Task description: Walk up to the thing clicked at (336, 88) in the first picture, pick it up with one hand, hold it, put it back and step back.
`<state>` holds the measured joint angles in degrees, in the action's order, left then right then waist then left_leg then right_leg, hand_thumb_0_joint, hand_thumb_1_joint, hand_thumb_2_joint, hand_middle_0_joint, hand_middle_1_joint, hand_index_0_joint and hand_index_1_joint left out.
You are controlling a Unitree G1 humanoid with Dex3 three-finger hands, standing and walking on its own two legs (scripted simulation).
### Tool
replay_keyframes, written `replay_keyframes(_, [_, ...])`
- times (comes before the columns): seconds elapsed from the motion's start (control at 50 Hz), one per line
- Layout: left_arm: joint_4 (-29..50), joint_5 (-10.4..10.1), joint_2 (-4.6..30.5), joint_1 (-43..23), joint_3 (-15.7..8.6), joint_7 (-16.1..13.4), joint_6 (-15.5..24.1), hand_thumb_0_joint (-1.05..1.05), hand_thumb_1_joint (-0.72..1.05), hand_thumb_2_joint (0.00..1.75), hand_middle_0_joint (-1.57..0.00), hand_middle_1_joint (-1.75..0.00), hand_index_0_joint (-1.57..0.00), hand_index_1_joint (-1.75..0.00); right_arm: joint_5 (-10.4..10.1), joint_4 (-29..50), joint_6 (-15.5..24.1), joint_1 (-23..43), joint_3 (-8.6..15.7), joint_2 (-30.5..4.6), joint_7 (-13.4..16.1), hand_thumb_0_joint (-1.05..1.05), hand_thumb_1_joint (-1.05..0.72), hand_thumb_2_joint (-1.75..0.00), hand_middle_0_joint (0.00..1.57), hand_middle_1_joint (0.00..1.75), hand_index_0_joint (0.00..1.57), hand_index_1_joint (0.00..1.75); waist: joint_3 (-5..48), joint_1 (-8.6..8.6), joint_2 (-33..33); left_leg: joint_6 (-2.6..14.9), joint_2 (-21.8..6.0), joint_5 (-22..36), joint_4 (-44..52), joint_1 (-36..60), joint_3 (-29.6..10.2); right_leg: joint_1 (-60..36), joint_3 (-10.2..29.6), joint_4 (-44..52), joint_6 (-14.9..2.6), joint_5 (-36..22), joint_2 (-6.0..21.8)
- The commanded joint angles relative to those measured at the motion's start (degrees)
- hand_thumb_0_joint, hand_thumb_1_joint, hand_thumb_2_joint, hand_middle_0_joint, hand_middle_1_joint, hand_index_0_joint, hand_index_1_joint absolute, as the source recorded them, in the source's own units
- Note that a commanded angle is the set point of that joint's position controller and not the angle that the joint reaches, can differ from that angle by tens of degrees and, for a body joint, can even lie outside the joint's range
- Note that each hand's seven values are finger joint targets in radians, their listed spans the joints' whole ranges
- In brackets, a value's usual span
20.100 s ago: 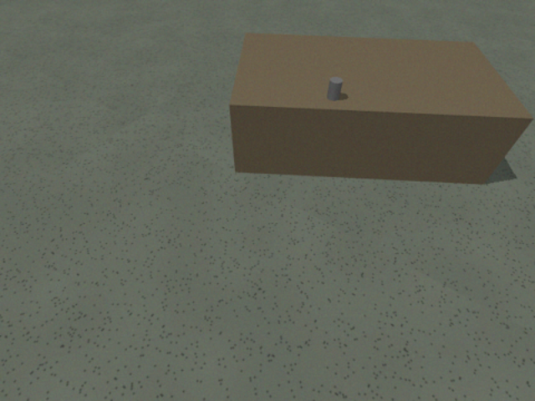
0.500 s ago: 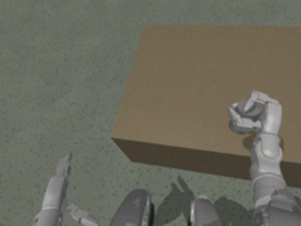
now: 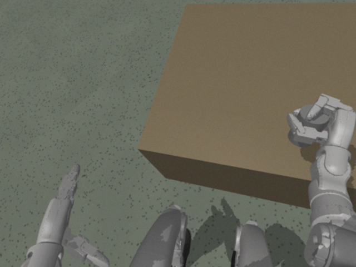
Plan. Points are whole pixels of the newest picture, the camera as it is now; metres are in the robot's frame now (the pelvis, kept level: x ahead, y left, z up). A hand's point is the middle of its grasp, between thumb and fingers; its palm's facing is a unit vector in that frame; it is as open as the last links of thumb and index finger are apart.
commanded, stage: crouch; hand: right
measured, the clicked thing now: (306, 126) +0.45 -0.20 -0.05
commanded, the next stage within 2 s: lower in 0.16 s
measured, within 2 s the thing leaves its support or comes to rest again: rests again in 1.38 s
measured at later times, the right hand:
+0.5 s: hand (300, 125) +0.46 -0.19 -0.07, palm faces +0.21 +0.98 +0.01, open 5.0 cm
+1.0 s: hand (294, 133) +0.46 -0.19 -0.12, palm faces +0.20 +0.98 +0.01, open 5.0 cm
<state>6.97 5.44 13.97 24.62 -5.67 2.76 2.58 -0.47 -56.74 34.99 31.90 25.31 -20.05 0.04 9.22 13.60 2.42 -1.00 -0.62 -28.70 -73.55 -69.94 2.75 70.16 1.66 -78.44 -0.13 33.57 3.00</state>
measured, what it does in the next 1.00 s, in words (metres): lowers itself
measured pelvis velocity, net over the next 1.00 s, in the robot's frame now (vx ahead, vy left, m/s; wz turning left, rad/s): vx -0.03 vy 0.00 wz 0.02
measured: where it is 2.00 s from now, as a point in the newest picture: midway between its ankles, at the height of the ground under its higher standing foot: outside the picture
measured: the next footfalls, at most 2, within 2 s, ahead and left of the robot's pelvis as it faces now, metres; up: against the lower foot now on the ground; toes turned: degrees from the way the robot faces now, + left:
none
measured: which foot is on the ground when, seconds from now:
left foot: down 0.00-1.00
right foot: down 0.00-1.00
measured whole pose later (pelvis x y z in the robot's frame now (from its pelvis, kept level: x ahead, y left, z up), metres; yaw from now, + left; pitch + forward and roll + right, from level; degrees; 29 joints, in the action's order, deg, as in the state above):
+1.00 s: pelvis -0.03 +0.00 -0.07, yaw +1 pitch +30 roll +5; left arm 21.9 5.8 16.8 27.4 -6.6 4.5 6.0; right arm 1.5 -63.9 37.3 36.9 33.1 -28.6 -2.4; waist 9.1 20.2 2.5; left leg -0.5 -0.1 -30.8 -87.4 -86.7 4.3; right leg 87.6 4.1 -93.6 0.3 36.3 3.4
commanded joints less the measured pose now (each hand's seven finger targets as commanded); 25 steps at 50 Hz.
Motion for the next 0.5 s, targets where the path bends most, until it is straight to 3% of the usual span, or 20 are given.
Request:
replay_keyframes(0.0, [12.61, 0.01, 9.58, 3.11, -6.03, -1.05, 2.92, 0.0, -0.52, 0.04, -0.05, -0.06, -0.06, -0.05, 0.0, 11.8, 4.29, 20.79, 1.03, -11.05, -0.46, 0.0, -0.5, -1.32, 1.38, 1.44, 1.39, 1.44, 30.79, -0.33, -15.14, 2.72, 2.43, 15.92, 5.49, 13.4, -0.03, -23.07, 1.54, 9.63, 0.72, -22.5, -1.25])
replay_keyframes(0.06, [11.61, -0.22, 10.44, 4.66, -7.34, -0.95, 2.58, 0.0, -0.52, 0.04, -0.05, -0.06, -0.06, -0.05, -0.66, 9.61, 3.68, 18.95, 2.9, -11.46, -0.32, 0.0, -0.52, -1.33, 1.39, 1.45, 1.41, 1.45, 28.14, 0.0, -12.97, 2.52, 2.33, 16.41, 5.3, 15.18, -0.42, -17.77, 1.13, 9.15, 0.24, -19.83, -1.74])
replay_keyframes(0.12, [14.5, -0.57, 11.7, 3.82, -8.41, -1.0, 2.98, 0.0, -0.52, 0.04, -0.05, -0.06, -0.06, -0.05, -0.87, 9.66, 3.59, 19.21, 3.0, -11.34, -0.76, 0.0, -0.52, -1.35, 1.41, 1.47, 1.42, 1.47, 28.13, 1.13, -11.57, 2.51, 2.48, 14.47, 5.53, 13.65, -0.07, -17.86, 1.74, 9.14, 0.06, -18.07, -1.39])
replay_keyframes(0.16, [13.48, -0.58, 9.74, 4.37, -6.92, -0.85, 2.94, 0.0, -0.51, 0.04, -0.05, -0.06, -0.06, -0.05, -0.54, 10.25, 3.83, 21.36, 2.45, -11.36, -0.89, 0.0, -0.52, -1.36, 1.41, 1.48, 1.43, 1.48, 27.0, 1.25, -12.27, 2.46, 2.23, 13.9, 5.65, 13.57, -0.86, -15.86, 1.26, 8.32, -0.04, -16.27, -1.59])
replay_keyframes(0.18, [13.41, -0.61, 8.6, 3.72, -5.34, -0.8, 3.12, 0.0, -0.52, 0.04, -0.05, -0.05, -0.05, -0.05, -0.46, 11.35, 3.99, 21.26, 2.36, -11.21, -1.15, 0.0, -0.5, -1.35, 1.41, 1.47, 1.42, 1.47, 27.02, 0.41, -12.89, 2.56, 2.22, 13.84, 5.16, 12.84, -0.9, -15.64, 1.41, 8.28, -0.01, -16.59, -1.44])
replay_keyframes(0.22, [14.22, -0.7, 9.27, 3.35, -6.06, -0.95, 3.33, 0.0, -0.52, 0.04, -0.05, -0.06, -0.06, -0.05, -0.61, 10.26, 4.15, 21.51, 2.63, -11.4, -1.69, 0.0, -0.51, -1.33, 1.38, 1.45, 1.4, 1.45, 26.88, 1.16, -12.02, 2.54, 2.1, 13.09, 5.3, 13.01, -1.2, -14.79, 1.44, 7.73, 0.0, -15.41, -1.57])
replay_keyframes(0.26, [16.07, -0.59, 9.64, 2.92, -5.6, -1.07, 3.51, 0.0, -0.53, 0.05, -0.05, -0.05, -0.05, -0.05, -0.34, 11.05, 4.33, 22.68, 3.87, -13.93, -1.77, 0.0, -0.5, -1.34, 1.38, 1.45, 1.4, 1.45, 29.2, 0.79, -12.57, 2.47, 2.08, 13.46, 5.0, 14.0, -1.42, -15.21, 1.36, 7.41, 0.01, -15.64, -1.54])
replay_keyframes(0.3, [15.68, -0.36, 8.05, 4.01, -3.96, -0.86, 3.65, 0.0, -0.54, 0.05, -0.05, -0.05, -0.05, -0.05, -0.45, 7.31, 4.34, 20.92, 2.2, -10.6, -2.42, 0.0, -0.51, -1.34, 1.39, 1.46, 1.41, 1.46, 25.95, 1.63, -12.85, 2.67, 2.23, 13.14, 4.3, 12.24, -1.05, -13.3, 1.37, 7.23, 0.01, -15.23, -1.61])
replay_keyframes(0.36, [16.43, -0.35, 9.47, 5.07, -5.61, -0.99, 3.95, 0.0, -0.55, 0.05, -0.05, -0.05, -0.05, -0.05, -0.13, 4.67, 4.81, 18.7, 5.68, -15.05, -2.44, 0.0, -0.53, -1.33, 1.39, 1.45, 1.4, 1.45, 25.97, 1.43, -11.82, 2.36, 2.06, 14.27, 3.33, 12.94, -2.0, -9.5, 1.16, 4.96, -0.45, -15.36, -1.73])
replay_keyframes(0.38, [17.27, -0.24, 9.94, 5.19, -6.26, -0.88, 4.08, 0.0, -0.55, 0.05, -0.05, -0.05, -0.05, -0.05, -0.38, 6.2, 5.15, 20.09, 4.79, -13.48, -2.77, 0.0, -0.55, -1.32, 1.38, 1.44, 1.4, 1.44, 27.19, 2.55, -12.84, 2.47, 2.04, 14.63, 2.71, 12.91, -1.92, -9.94, 1.14, 4.52, -0.31, -15.8, -1.74])
replay_keyframes(0.46, [19.23, 0.02, 11.3, 5.45, -8.0, -0.7, 4.66, 0.0, -0.55, 0.05, -0.05, -0.05, -0.05, -0.05, -0.29, 6.72, 6.43, 21.0, 6.5, -15.13, -2.55, 0.0, -0.59, -1.36, 1.41, 1.47, 1.43, 1.47, 30.04, 3.3, -13.89, 2.7, 2.65, 16.01, 0.17, 9.19, -0.68, -12.31, 2.03, 2.56, -0.29, -19.68, -1.46])
replay_keyframes(0.48, [20.11, -0.12, 11.48, 5.08, -8.09, -0.64, 4.84, 0.0, -0.56, 0.06, -0.05, -0.05, -0.04, -0.05, 0.0, 7.93, 6.7, 21.69, 5.97, -15.54, -2.53, 0.0, -0.58, -1.34, 1.4, 1.46, 1.42, 1.46, 31.18, 2.93, -15.0, 2.8, 2.69, 15.68, -0.3, 8.28, -0.48, -13.4, 2.21, 2.66, -0.1, -20.27, -1.38])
